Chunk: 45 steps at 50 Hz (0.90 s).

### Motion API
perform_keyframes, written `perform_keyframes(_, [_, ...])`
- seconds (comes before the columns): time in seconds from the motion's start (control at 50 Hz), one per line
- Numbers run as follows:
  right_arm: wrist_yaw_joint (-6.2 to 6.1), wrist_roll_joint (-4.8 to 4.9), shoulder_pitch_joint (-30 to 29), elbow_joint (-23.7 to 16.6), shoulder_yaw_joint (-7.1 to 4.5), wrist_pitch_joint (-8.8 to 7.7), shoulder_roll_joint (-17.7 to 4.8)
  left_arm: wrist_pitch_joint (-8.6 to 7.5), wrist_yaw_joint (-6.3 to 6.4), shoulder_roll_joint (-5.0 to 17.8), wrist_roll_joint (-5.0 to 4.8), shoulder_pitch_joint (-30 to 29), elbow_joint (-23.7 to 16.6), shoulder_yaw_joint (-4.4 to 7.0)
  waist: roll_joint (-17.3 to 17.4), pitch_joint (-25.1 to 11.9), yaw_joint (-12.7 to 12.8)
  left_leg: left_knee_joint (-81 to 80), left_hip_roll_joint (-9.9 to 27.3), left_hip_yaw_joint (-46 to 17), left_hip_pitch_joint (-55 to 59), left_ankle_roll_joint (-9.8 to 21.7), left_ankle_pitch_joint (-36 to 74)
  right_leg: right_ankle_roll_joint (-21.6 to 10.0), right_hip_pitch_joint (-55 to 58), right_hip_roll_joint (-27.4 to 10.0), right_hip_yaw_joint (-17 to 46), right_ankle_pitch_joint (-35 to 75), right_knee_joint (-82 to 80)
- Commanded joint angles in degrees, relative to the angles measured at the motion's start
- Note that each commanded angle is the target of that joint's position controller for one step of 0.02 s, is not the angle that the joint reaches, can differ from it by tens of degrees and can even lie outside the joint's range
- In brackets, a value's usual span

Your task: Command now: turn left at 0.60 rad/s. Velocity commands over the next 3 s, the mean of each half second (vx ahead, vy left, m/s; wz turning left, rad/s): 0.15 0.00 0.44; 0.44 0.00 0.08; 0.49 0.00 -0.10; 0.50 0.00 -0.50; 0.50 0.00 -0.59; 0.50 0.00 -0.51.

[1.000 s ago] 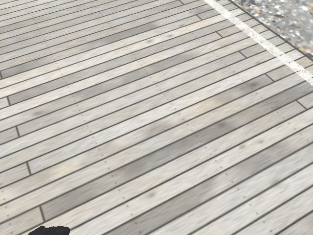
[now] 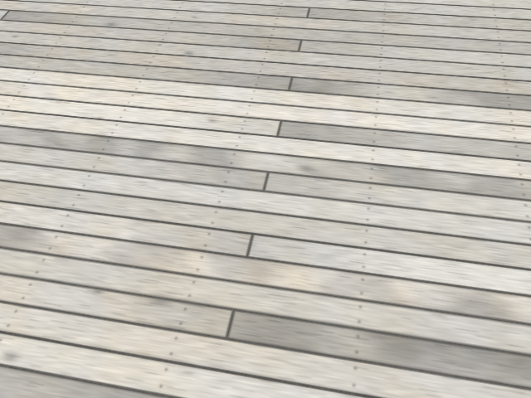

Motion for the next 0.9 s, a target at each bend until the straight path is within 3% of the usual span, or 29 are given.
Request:
perform_keyframes(0.02, [0.51,-0.11,-5.26,-6.65,0.16,-1.0,-1.86,0.06,0.6,10.34,-0.06,0.15,-3.25,2.85,-12.2,-5.22,2.53,-6.93,3.03,2.25,-5.27,-1.38,-0.73,-11.74,12.83,-14.04,9.49,18.02,-7.36])
perform_keyframes(0.06, [1.11,-0.39,-5.61,-7.26,0.73,-1.04,-1.1,0.3,0.13,12.02,-0.43,-0.59,-3.31,3.54,-12.79,-6.14,2.69,-13.08,4.05,4.32,-0.08,-0.74,-2.1,-11.86,11.47,-15.01,7.42,20.29,-6.97])
perform_keyframes(0.14, [1.97,-0.1,-3.56,-7.14,0.23,-0.54,-2.49,0.27,-0.85,13.5,-1.74,-1.24,-2.73,4.26,-13.72,-6.72,1.67,-24.28,3.35,7.72,7.83,1.73,0.18,-10.97,9.77,-16.48,5.22,22.9,-4.69])
perform_keyframes(0.18, [2.31,-0.09,0.17,-5.86,-0.2,-0.38,-2.39,0.13,-0.94,13.08,-2.96,-2.29,-2.27,4.24,-12.33,-7.01,-1.1,-36.41,1.98,9.4,15.33,4.87,8.98,-7.8,7.18,-15.54,2.47,20.58,0.0])
perform_keyframes(0.2, [1.89,-0.07,3.08,-4.72,-0.92,-0.39,-3.79,-0.07,-1.12,11.17,-2.91,0.99,-0.84,3.86,-8.54,-8.36,-1.59,-40.94,0.97,8.01,23.4,7.02,13.25,-4.29,1.87,-13.58,-0.55,10.71,4.47])
perform_keyframes(0.22, [1.14,0.22,6.49,-4.37,-2.2,-0.7,-8.36,-0.19,-1.6,7.02,-0.88,1.84,-1.12,2.56,4.97,-8.77,-1.72,-44.26,10.93,-7.27,34.4,11.31,20.2,0.85,-12.37,-7.85,-6.04,-8.86,18.76])
perform_keyframes(0.24, [1.12,-0.67,8.89,-5.02,-2.92,-1.91,-13.52,-0.79,-1.38,6.03,0.36,-3.04,-5.49,1.79,15.43,-8.99,-3.57,-46.46,23.97,-28.11,35.9,23.72,11.3,3.71,-28.99,0.7,-3.49,-26.1,32.21])
perform_keyframes(0.26, [1.61,-1.68,9.89,-4.6,-1.83,-3.76,-9.68,-1.58,-1.4,9.04,-1.03,-7.15,-6.0,2.72,8.9,-9.53,-7.03,-50.61,23.9,-30.1,33.74,25.9,-1.57,2.96,-31.57,-0.88,4.8,-24.01,38.72])
perform_keyframes(0.28, [1.58,-1.65,8.18,-3.45,-0.53,-4.96,-6.81,-2.01,-1.93,10.47,-2.22,-7.45,-5.95,3.24,8.26,-6.0,-5.25,-52.41,21.5,-26.1,31.69,22.69,-11.87,1.47,-32.74,-2.7,5.76,-18.16,38.51])
perform_keyframes(0.32, [0.98,-0.88,3.77,-2.87,0.84,-5.79,-3.86,-2.6,-2.11,10.97,-1.34,-5.39,-3.56,3.68,7.4,-1.97,-3.04,-54.09,17.15,-19.86,28.89,18.38,-11.02,1.56,-31.8,-3.96,5.44,-8.17,34.48])
perform_keyframes(0.34, [0.67,-1.12,3.29,-2.81,1.22,-5.99,-3.65,-2.96,-2.39,10.43,-1.08,-4.5,-2.84,3.6,7.65,-1.5,-2.31,-55.04,15.41,-17.3,27.45,17.53,-7.95,1.91,-29.65,-3.73,5.0,-3.93,33.62])
perform_keyframes(0.38, [0.37,-1.76,3.96,-2.44,1.25,-6.77,-3.94,-3.79,-2.85,9.29,-1.37,-3.39,-1.61,3.3,5.61,-1.52,-1.94,-56.17,14.12,-13.86,27.7,17.17,-1.53,2.43,-28.53,-3.05,4.2,2.91,30.66])
perform_keyframes(0.42, [0.33,-1.62,5.04,-1.55,1.19,-7.52,-4.27,-4.25,-2.93,8.2,-1.39,-4.27,-1.3,2.8,4.0,-1.11,-2.37,-56.59,13.63,-11.21,28.31,16.88,3.11,3.06,-27.91,-2.8,4.14,7.17,24.73])
perform_keyframes(0.52, [0.63,-0.99,7.56,1.15,0.77,-8.04,-6.06,-4.74,-3.47,6.72,-1.89,-7.81,-2.13,1.72,4.01,1.09,-4.29,-57.07,14.39,-8.54,26.62,17.21,6.42,4.2,-24.19,-2.07,4.21,11.59,12.35])
perform_keyframes(0.6, [0.92,-0.51,9.91,3.49,0.63,-7.78,-6.41,-5.48,-4.38,6.46,-2.24,-10.76,-3.54,1.01,2.85,3.14,-5.55,-55.85,15.94,-8.09,27.35,17.73,8.21,2.72,-23.05,-1.81,3.91,10.21,7.38])
perform_keyframes(0.66, [1.03,-0.24,10.6,4.64,0.46,-7.43,-6.67,-6.13,-5.02,7.35,-2.39,-10.22,-4.12,0.91,3.43,3.05,-4.71,-53.76,17.14,-8.53,28.93,17.01,12.26,0.29,-19.52,-1.25,3.43,7.23,4.71])
perform_keyframes(0.7, [1.01,-0.18,9.49,4.86,0.41,-7.03,-7.15,-6.43,-4.91,8.57,-2.29,-5.81,-3.18,1.46,4.09,0.66,-1.61,-48.72,16.34,-7.32,29.06,15.51,23.52,-1.79,-11.77,0.65,1.38,6.22,2.44])
perform_keyframes(0.72, [0.94,-0.39,9.42,4.95,0.81,-6.88,-6.21,-6.45,-4.42,10.22,-2.04,0.45,-1.24,2.45,3.08,-3.57,1.46,-40.76,13.52,-4.7,27.58,14.04,33.07,-3.28,-2.23,2.3,0.13,6.41,1.27])
perform_keyframes(0.74, [0.78,-1.04,9.66,4.53,1.78,-6.84,-3.93,-6.52,-3.92,12.95,-1.82,9.69,0.69,3.47,0.35,-10.91,5.47,-26.94,10.23,-1.38,20.92,11.73,32.6,-6.05,12.36,-2.19,4.88,6.13,2.48])
perform_keyframes(0.76, [0.76,-1.18,14.18,2.32,3.33,-7.76,0.88,-6.24,-3.72,19.63,-0.67,16.86,1.74,4.95,-14.93,-19.87,5.15,-3.49,1.18,3.36,0.08,6.45,12.72,-14.79,32.78,-17.07,30.43,-4.23,-1.13])
perform_keyframes(0.78, [0.65,-0.47,12.3,2.43,3.1,-8.89,-1.05,-6.36,-4.19,15.31,-1.49,18.09,2.41,3.75,-17.63,-20.77,6.12,5.38,-1.53,-3.26,-8.99,5.85,-10.51,-17.16,34.05,-20.33,45.69,-14.65,-10.4])
perform_keyframes(0.8, [1.14,1.0,8.32,1.84,1.93,-9.46,-5.12,-6.21,-4.01,12.2,-1.77,13.87,2.18,2.58,-13.08,-12.31,5.43,9.45,2.47,-3.79,-14.29,6.71,-7.22,-14.73,28.18,-19.28,38.98,-18.43,-11.28])
perform_keyframes(0.82, [1.37,1.04,5.41,1.36,2.1,-9.74,-5.14,-5.87,-3.76,10.6,-1.5,10.34,1.38,2.02,-9.26,-7.73,4.07,8.36,5.52,-1.5,-14.24,7.44,-2.31,-13.09,21.69,-17.19,32.12,-15.0,-11.64])
perform_keyframes(0.84, [1.51,0.11,3.54,1.21,2.17,-9.84,-4.33,-5.62,-3.7,9.13,-1.18,7.71,1.05,1.47,-6.56,-4.03,2.87,4.93,7.39,-0.4,-13.37,7.36,1.8,-12.59,15.62,-14.75,27.21,-9.86,-13.19])
perform_keyframes(0.86, [1.57,-0.47,3.72,1.57,1.99,-9.56,-3.71,-5.76,-3.62,8.0,-0.6,5.9,0.64,1.0,-7.03,-2.55,1.25,2.0,9.1,-0.51,-10.41,7.19,5.06,-11.85,11.12,-12.75,23.32,-4.82,-14.73])
perform_keyframes(0.9, [1.75,-0.63,5.85,2.67,2.39,-8.74,-1.56,-6.24,-3.5,8.1,-0.66,4.97,0.75,1.02,-8.12,-2.44,-0.39,0.01,9.61,0.57,-6.87,6.09,8.07,-12.48,6.83,-11.01,18.64,2.13,-17.21])
Next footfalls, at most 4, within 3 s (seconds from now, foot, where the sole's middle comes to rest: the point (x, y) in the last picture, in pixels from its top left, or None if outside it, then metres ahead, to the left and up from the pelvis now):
0.22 left None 0.02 0.15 -0.78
0.74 right None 0.32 -0.04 -0.78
1.24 left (197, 349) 0.59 0.26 -0.78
1.80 right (271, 243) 0.92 0.06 -0.78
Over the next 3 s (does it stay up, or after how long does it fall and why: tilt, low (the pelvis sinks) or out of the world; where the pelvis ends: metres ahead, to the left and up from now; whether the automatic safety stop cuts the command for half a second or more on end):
stays up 1.35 -0.07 0.00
